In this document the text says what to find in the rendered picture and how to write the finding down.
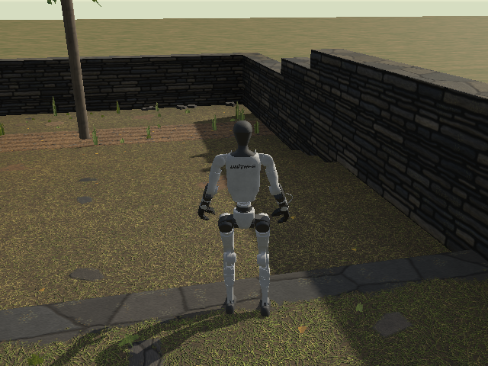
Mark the left robot thigh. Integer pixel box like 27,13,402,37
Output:
218,213,236,266

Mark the right robot thigh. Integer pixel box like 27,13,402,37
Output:
255,213,270,268

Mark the robot right forearm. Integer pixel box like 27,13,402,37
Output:
274,183,289,211

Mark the robot right hand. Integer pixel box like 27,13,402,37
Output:
272,208,290,223

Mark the robot thigh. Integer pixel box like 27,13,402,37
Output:
218,213,236,266
255,213,270,268

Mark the robot left forearm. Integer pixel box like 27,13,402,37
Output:
200,183,214,210

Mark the robot left upper arm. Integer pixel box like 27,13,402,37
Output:
206,154,227,195

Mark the robot right upper arm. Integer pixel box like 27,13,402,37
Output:
259,153,281,195

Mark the robot left hand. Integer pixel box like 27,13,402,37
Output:
198,206,215,220

